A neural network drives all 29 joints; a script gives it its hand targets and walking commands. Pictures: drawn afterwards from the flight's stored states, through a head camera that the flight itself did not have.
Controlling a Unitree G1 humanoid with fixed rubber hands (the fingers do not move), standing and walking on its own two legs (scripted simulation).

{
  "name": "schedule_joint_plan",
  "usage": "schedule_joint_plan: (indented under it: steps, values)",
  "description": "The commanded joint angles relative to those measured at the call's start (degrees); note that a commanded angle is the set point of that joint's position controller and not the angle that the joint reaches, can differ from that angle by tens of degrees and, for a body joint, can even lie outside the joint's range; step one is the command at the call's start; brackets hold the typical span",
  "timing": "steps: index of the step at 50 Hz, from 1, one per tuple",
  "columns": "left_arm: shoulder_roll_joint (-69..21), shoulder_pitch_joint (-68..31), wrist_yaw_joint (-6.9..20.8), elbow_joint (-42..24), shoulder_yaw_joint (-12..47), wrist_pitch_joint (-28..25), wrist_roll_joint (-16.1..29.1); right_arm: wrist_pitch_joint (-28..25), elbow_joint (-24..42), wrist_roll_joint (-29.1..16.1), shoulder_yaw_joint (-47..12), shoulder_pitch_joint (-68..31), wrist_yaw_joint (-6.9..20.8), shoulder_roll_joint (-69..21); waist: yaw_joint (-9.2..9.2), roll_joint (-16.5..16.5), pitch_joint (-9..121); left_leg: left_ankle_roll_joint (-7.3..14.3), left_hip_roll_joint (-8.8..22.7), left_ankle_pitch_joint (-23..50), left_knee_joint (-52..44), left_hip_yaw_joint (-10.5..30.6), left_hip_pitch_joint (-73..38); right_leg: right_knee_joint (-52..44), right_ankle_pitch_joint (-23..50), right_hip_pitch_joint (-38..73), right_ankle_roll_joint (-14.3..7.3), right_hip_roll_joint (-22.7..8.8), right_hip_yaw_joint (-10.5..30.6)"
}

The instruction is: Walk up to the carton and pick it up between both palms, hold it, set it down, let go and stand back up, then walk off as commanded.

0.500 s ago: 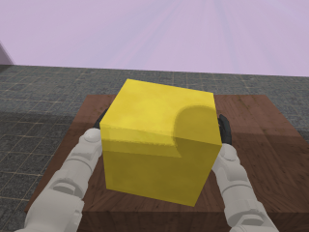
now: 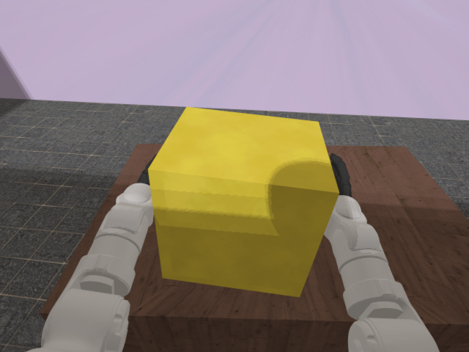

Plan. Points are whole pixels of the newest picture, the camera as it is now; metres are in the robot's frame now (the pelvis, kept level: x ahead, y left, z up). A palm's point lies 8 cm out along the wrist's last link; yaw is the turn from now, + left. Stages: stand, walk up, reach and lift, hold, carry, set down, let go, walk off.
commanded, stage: reach and lift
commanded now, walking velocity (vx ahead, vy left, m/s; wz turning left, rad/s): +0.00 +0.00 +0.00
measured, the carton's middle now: (241, 199) +0.36 +0.02 +0.13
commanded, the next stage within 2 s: hold in 0.76 s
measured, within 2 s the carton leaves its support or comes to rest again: neither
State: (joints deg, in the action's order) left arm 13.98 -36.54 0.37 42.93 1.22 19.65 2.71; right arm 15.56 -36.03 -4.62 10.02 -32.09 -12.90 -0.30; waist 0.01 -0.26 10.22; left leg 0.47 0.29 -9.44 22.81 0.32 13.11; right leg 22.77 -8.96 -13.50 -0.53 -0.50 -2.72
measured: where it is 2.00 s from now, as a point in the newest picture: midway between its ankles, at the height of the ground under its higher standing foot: outside the picture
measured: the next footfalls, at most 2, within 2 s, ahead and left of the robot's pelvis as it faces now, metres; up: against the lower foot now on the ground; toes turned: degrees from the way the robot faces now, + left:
none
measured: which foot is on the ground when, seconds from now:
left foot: down 0.00-1.00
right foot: down 0.00-1.00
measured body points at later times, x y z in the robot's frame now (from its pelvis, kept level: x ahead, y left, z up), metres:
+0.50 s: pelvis +0.00 +0.00 +0.00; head -0.07 +0.00 +0.44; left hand +0.38 +0.19 +0.16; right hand +0.37 -0.16 +0.15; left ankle +0.03 +0.12 -0.74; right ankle +0.04 -0.11 -0.74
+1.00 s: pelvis +0.00 +0.00 +0.00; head -0.08 +0.00 +0.44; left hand +0.37 +0.19 +0.17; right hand +0.37 -0.16 +0.16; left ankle +0.03 +0.12 -0.74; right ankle +0.04 -0.11 -0.74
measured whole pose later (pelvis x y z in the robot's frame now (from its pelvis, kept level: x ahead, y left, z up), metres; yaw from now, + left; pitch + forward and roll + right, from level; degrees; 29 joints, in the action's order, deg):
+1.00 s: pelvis +0.00 +0.00 +0.00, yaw +0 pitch -2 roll +0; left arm 12.2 -36.3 -0.1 32.4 -1.9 30.0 -1.2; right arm 19.2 -33.9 -5.0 10.0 -33.9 -11.2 1.3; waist 0.0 -0.5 9.5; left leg 0.2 0.3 -8.9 21.9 0.3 11.4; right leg 21.9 -8.5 -11.8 -0.5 -0.5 -2.7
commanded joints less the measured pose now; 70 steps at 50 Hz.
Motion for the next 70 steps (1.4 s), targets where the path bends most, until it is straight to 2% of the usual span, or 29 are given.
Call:
schedule_joint_plan:
  steps: [1,12,21,36,40,54,70]
  values:
    - [-45.05,-49.6,6.74,-30.34,5.94,-2.55,3.13,-3.08,23.43,-6.84,-27.02,-56.67,13.47,-32.79,-0.39,-2.44,17.92,0.5,-2.34,11.8,-6.85,1.28,-4.21,-5.91,8.49,19.72,0.98,1.66,3.61]
    - [-45.45,-44.4,6.36,-34.53,7.11,1.02,3.0,-2.25,30.28,-9.69,-29.56,-57.64,12.79,-30.81,-0.35,-2.92,21.02,0.3,-2.72,18.88,-4.97,1.38,-7.38,-5.48,15.95,21.99,1.67,2.35,3.68]
    - [-44.55,-45.3,7.07,-32.65,5.09,3.27,1.12,-1.17,26.84,-8.49,-26.84,-58.7,13.43,-29.43,0.13,-3.02,16.32,0.66,-2.46,13.09,-6.82,1.22,-5.59,-6.41,10.31,20.26,1.24,2.07,3.26]
    - [-45.25,-49.47,6.33,-33.21,5.3,4.11,1.36,-0.86,24.78,-8.17,-25.53,-61.57,14.66,-30.39,0.09,-2.73,15.74,0.83,-1.86,8.71,-8.09,1.05,-4.0,-6.48,5.95,18.69,0.86,2.42,2.94]
    - [-45.18,-49.63,6.2,-34.19,5.6,4.53,1.53,-0.42,24.41,-8.58,-25.82,-60.97,14.66,-30.49,0.28,-2.4,15.93,0.66,-1.88,9.61,-7.98,1.1,-4.39,-6.54,6.65,18.69,0.84,2.55,2.95]
    - [-45.6,-46.14,6.31,-39.19,7.88,7.24,2.46,0.92,31.2,-11.56,-29.2,-61.02,13.15,-31.01,0.7,-2.97,18.95,0.42,-2.55,16.22,-5.97,1.07,-7.31,-6.64,12.89,20.56,1.31,2.89,3.39]
    - [-45.83,-48.63,6.46,-37.58,6.28,8.63,1.63,2.21,29.14,-10.19,-26.56,-62.59,14.16,-30.16,0.72,-2.7,15.63,1.06,-2.21,8.16,-8.06,1.04,-4.24,-6.98,5.77,19.04,0.79,2.75,2.99]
